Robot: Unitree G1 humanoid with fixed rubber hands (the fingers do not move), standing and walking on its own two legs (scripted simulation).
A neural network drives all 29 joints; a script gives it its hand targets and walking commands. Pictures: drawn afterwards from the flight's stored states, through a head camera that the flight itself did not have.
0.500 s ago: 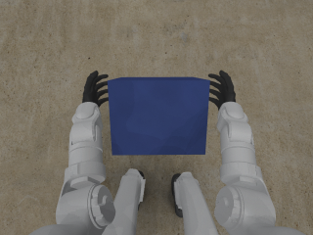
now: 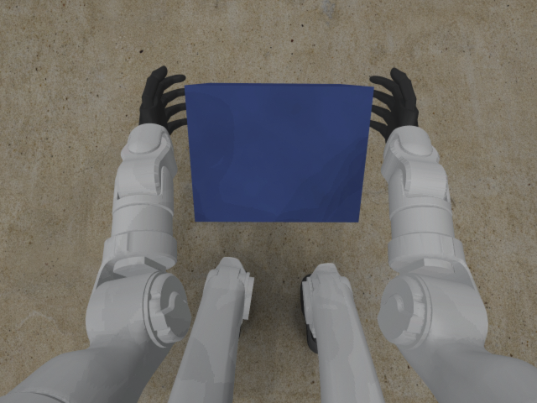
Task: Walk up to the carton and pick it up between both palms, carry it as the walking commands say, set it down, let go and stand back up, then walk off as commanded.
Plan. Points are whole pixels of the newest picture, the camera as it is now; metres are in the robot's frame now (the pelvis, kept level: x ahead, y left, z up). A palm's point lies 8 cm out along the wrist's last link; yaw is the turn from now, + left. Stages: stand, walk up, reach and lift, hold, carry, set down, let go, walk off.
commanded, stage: set down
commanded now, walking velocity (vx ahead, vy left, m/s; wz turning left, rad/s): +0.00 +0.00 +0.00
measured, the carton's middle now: (275, 144) +0.48 +0.02 -0.19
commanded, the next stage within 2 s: none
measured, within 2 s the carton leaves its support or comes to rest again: neither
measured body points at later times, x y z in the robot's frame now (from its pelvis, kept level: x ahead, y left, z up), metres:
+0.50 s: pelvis -0.01 +0.00 -0.07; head +0.30 +0.01 +0.26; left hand +0.50 +0.19 -0.17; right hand +0.52 -0.15 -0.17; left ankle +0.09 +0.11 -0.53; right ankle +0.09 -0.12 -0.53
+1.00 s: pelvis -0.01 +0.00 -0.13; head +0.33 +0.01 +0.16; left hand +0.53 +0.19 -0.26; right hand +0.55 -0.15 -0.26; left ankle +0.09 +0.11 -0.53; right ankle +0.08 -0.12 -0.53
